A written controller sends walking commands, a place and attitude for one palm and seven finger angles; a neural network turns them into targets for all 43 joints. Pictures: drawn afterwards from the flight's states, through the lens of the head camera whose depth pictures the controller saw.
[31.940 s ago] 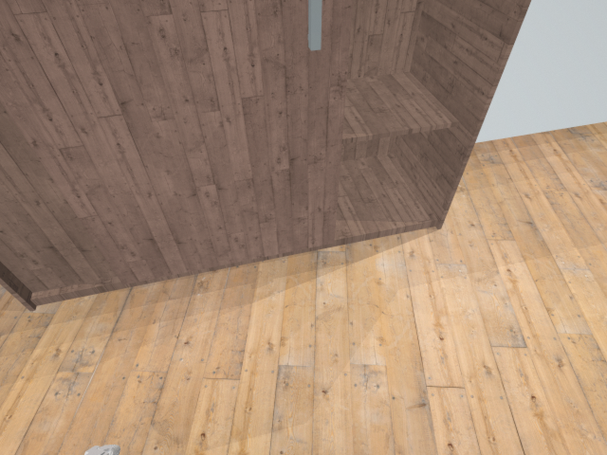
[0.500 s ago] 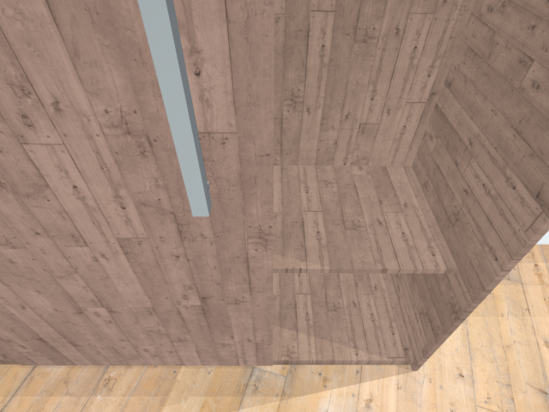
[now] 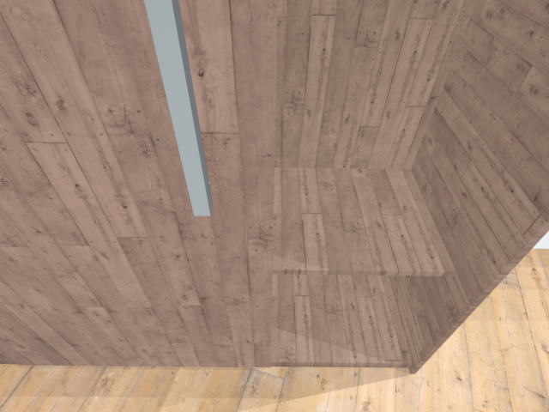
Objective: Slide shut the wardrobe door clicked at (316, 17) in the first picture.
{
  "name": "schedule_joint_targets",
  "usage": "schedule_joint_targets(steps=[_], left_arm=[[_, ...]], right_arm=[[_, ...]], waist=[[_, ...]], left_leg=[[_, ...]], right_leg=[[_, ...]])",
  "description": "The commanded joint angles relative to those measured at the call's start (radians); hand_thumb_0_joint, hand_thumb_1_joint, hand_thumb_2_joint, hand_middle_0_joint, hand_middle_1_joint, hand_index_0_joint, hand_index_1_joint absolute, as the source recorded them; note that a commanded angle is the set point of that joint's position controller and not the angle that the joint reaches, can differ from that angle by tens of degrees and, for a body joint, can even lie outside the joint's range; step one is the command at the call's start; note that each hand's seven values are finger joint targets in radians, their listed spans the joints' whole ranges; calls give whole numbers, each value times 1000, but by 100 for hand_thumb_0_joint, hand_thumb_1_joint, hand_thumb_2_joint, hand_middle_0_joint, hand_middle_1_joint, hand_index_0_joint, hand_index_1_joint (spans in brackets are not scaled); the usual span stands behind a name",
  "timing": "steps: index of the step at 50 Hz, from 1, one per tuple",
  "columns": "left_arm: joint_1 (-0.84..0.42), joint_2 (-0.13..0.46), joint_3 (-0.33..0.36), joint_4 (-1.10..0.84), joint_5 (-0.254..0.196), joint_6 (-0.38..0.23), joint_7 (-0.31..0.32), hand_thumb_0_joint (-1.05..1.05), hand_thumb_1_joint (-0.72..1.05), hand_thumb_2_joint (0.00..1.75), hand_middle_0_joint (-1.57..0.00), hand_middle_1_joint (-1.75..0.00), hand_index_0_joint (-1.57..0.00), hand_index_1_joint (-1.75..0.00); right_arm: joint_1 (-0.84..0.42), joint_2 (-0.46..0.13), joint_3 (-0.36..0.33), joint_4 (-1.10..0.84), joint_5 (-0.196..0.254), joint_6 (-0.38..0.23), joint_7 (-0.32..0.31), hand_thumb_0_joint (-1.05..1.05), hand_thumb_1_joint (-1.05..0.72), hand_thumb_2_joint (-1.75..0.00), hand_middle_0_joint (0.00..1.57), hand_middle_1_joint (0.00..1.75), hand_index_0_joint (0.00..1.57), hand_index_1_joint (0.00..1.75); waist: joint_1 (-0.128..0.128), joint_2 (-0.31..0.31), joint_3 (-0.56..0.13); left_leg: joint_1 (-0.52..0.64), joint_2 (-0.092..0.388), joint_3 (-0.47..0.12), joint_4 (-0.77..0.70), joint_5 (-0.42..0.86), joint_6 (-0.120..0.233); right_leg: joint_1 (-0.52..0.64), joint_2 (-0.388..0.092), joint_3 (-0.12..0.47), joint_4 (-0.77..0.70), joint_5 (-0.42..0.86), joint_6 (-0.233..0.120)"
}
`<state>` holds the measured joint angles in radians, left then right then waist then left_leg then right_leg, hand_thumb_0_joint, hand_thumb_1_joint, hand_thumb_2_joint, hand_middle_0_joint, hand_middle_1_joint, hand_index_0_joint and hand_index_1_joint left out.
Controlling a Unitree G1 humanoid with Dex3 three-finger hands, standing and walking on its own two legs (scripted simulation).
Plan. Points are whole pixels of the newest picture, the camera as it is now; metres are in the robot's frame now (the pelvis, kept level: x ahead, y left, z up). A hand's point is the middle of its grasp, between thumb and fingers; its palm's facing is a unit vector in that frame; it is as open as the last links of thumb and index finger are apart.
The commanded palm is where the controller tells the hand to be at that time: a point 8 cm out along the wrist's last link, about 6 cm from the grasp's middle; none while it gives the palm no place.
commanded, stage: look again from close up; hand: left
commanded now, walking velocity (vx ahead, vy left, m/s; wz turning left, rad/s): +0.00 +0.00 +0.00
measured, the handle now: (189, 113) +0.40 +0.14 +0.26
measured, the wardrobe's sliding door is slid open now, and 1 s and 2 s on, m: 0.49 0.49 0.49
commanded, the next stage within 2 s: raise the hand with hooked fingers in 0.82 s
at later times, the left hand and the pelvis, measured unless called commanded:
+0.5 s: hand out of the picture -0.04 +0.15 -0.18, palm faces +0.06 -0.98 -0.17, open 7.3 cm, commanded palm none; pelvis +0.00 +0.00 +0.00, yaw +0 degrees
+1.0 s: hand out of the picture +0.01 +0.18 -0.15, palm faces +0.15 -0.96 -0.23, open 7.2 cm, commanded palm +0.10 +0.20 -0.06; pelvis -0.01 +0.00 -0.01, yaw +0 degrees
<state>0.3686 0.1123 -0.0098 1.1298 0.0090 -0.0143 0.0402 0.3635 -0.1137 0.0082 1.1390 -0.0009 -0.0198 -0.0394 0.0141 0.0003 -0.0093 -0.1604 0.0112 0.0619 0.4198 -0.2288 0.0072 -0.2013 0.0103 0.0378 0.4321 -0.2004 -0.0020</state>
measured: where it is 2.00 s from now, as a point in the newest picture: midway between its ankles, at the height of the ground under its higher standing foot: outside the picture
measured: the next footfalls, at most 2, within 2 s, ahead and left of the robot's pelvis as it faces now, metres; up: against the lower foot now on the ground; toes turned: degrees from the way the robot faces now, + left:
none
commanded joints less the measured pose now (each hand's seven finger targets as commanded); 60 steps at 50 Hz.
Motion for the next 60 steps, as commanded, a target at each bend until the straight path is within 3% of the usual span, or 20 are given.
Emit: schedule_joint_targets(steps=[1, 12, 24, 32, 41, 45, 46, 47, 48, 49, 50, 51, 52, 54, 55, 56, 57, 58, 59, 60], left_arm=[[81, 87, 15, -15, 4, -13, 3, 0, 90, 90, -20, -30, -20, -30], [91, 82, 17, -17, 5, -12, 3, 0, 90, 90, -20, -30, -20, -30], [86, 82, 16, -14, 6, -13, 4, 0, 90, 90, -20, -30, -20, -30], [90, 79, 17, -16, 4, -14, 4, 0, 90, 90, -20, -30, -20, -30], [90, 81, 18, -19, 4, -11, 3, 0, 90, 90, -20, -30, -20, -30], [88, 79, 19, -19, 5, -12, 3, 0, 90, 90, -20, -30, -20, -30], [110, 125, 14, 2, 18, -31, 35, 0, 90, 90, -20, -30, -20, -30], [-639, 283, 13, -1587, -204, -237, 18, 0, 88, 89, -20, -32, -20, -32], [-575, 394, 92, -1615, -154, -219, 77, 0, 85, 88, -20, -33, -20, -33], [-47, 127, -18, -1252, -121, -66, 101, 0, 83, 87, -21, -34, -21, -34], [26, -13, -116, -1223, -157, -6, 109, 0, 81, 86, -21, -36, -21, -36], [-25, -24, -146, -1385, -190, -50, 98, 0, 78, 85, -21, -37, -21, -37], [-24, 17, -140, -1425, -194, -90, 98, 0, 76, 84, -21, -39, -21, -39], [-38, 7, -127, -1393, -185, -175, 72, 0, 71, 82, -21, -42, -21, -42], [-15, -7, -99, -1299, -193, -238, 39, 0, 69, 81, -22, -43, -22, -43], [110, -12, -63, -1193, -203, -303, -12, 0, 67, 80, -22, -45, -22, -45], [218, -21, -37, -1118, -226, -374, -79, 0, 64, 79, -22, -47, -22, -47], [291, 43, 43, -1058, -236, -437, -151, 0, 62, 78, -22, -48, -22, -48], [349, 78, 93, -1066, -234, -470, -198, 0, 60, 77, -22, -50, -22, -50], [364, 137, 138, -1072, -209, -445, -216, 0, 57, 76, -22, -51, -22, -51]], right_arm=[[83, -83, -9, -16, -1, -13, -1, 0, -90, -90, 20, 30, 20, 30], [90, -82, -9, -18, 0, -18, -3, 0, -90, -90, 20, 30, 20, 30], [92, -76, -12, -17, 1, -12, -1, 0, -90, -90, 20, 30, 20, 30], [95, -76, -9, -17, 0, -15, -4, 0, -90, -90, 20, 30, 20, 30], [98, -75, -12, -20, -1, -10, -2, 0, -90, -90, 20, 30, 20, 30], [99, -75, -11, -21, 0, -13, -3, 0, -90, -90, 20, 30, 20, 30], [-80, -138, -17, -105, -6, -14, 18, 0, -90, -90, 20, 30, 20, 30], [-66, -330, -43, -500, 27, -155, -34, 0, -90, -90, 20, 30, 20, 30], [-214, -257, -5, -446, 55, -248, -66, 0, -90, -90, 20, 30, 20, 30], [-145, -209, -26, -447, 56, -313, -51, 0, -90, -90, 20, 30, 20, 30], [-131, -202, -9, -437, 78, -344, -49, 0, -90, -90, 20, 30, 20, 30], [-147, -237, -19, -485, 81, -377, -57, 0, -90, -90, 20, 30, 20, 30], [-162, -254, -22, -492, 76, -399, -67, 0, -90, -90, 20, 30, 20, 30], [-162, -255, -32, -539, 45, -415, -59, 0, -90, -90, 20, 30, 20, 30], [-179, -251, -48, -551, 30, -418, -47, 0, -90, -90, 20, 30, 20, 30], [-186, -255, -59, -570, 20, -414, -29, 0, -90, -90, 20, 30, 20, 30], [-198, -254, -67, -596, 14, -403, -7, 0, -90, -90, 20, 30, 20, 30], [-203, -261, -81, -616, 24, -380, 24, 0, -90, -90, 20, 30, 20, 30], [-228, -262, -88, -673, 22, -357, 43, 0, -90, -90, 20, 30, 20, 30], [-265, -263, -91, -718, 32, -329, 46, 0, -90, -90, 20, 30, 20, 30]], waist=[[-8, -2, 127], [-4, 9, 107], [-8, -24, 141], [-8, 0, 114], [-9, -10, 130], [-7, -5, 120], [31, 6, 173], [-137, 151, -350], [-70, 216, -310], [-48, 182, -199], [-55, 94, -74], [-66, 91, -29], [-84, 10, 0], [-100, -164, 40], [-78, -228, 64], [-36, -288, 57], [-1, -301, 39], [30, -227, 19], [42, -175, -9], [64, -134, -17]], left_leg=[[-40, 81, -90, -108, -17, 19], [-44, 89, -97, -113, -17, 23], [-60, 76, -85, -102, -27, 19], [-44, 83, -87, -100, 2, 19], [-51, 76, -84, -100, -37, 17], [-52, 81, -88, -103, -21, 19], [-158, 97, -38, 96, 10, -16], [109, -5, -35, -17, 61, 21], [69, 12, -14, 17, 23, 20], [-49, 29, -47, -30, -68, 14], [-145, 7, -67, -5, -146, 7], [-144, 5, -82, 22, -187, 12], [-162, -4, -92, 57, -233, 14], [-244, -27, -100, 150, -250, 7], [-300, -26, -99, 191, -252, 0], [-367, -23, -88, 226, -253, -11], [-417, -26, -74, 260, -238, -21], [-428, -33, -61, 284, -207, -33], [-432, -43, -46, 301, -188, -28], [-453, -47, -30, 298, -183, -17]], right_leg=[[-89, -74, 82, -103, -31, -38], [-74, -71, 76, -82, 6, -37], [-93, -74, 92, -107, -39, -37], [-85, -72, 89, -95, -4, -38], [-104, -72, 93, -110, -66, -38], [-89, -71, 87, -97, -24, -38], [-85, -130, 97, -71, 200, -25], [30, -39, 20, 19, 63, -24], [-15, -3, -3, 83, -14, -32], [-89, -1, -88, 93, -100, -44], [-132, -10, -116, 85, -122, -27], [-158, -19, -110, 78, -176, -13], [-214, -21, -101, 65, -259, -5], [-323, -13, -112, 95, -365, -1], [-376, -11, -117, 119, -403, -2], [-405, -13, -119, 157, -441, -6], [-406, -16, -112, 187, -443, -11], [-378, -21, -98, 215, -394, -29], [-336, -26, -92, 238, -342, -36], [-313, -24, -87, 265, -292, -36]])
